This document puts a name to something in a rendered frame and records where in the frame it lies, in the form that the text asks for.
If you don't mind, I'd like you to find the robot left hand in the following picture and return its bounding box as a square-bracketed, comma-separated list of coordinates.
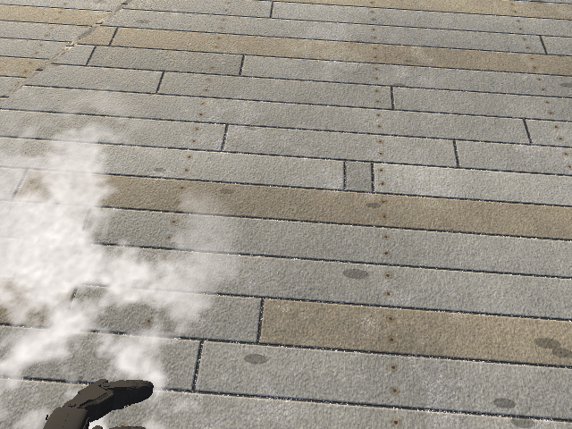
[43, 379, 154, 429]

